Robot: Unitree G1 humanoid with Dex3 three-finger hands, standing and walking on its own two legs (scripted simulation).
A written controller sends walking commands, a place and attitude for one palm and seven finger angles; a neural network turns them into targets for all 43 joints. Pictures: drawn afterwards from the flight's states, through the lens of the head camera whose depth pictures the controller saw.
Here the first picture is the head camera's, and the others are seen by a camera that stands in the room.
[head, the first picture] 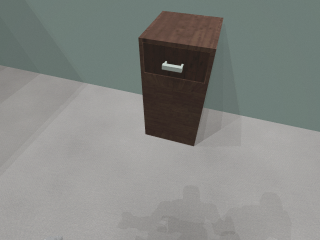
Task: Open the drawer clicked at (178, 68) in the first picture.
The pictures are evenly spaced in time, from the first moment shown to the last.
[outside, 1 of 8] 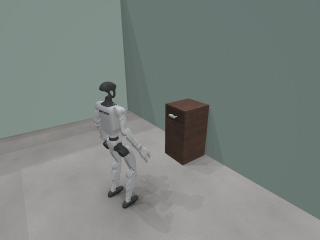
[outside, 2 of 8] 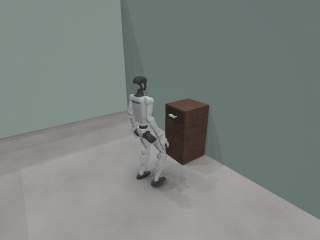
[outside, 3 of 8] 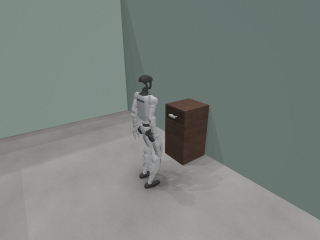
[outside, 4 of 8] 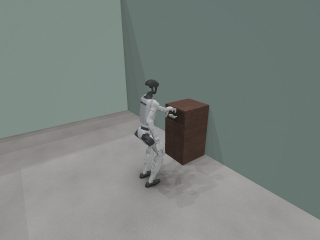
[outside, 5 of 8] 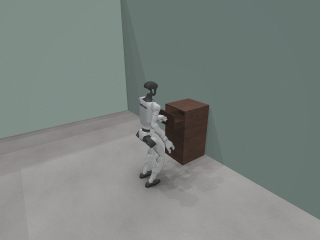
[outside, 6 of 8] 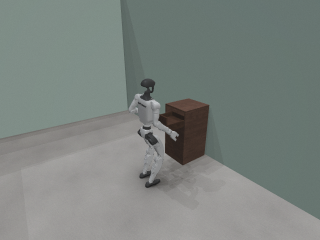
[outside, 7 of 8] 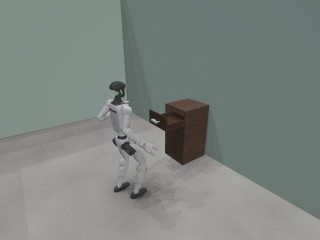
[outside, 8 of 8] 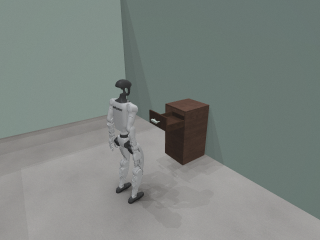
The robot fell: no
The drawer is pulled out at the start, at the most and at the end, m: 0.00 0.30 0.29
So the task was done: yes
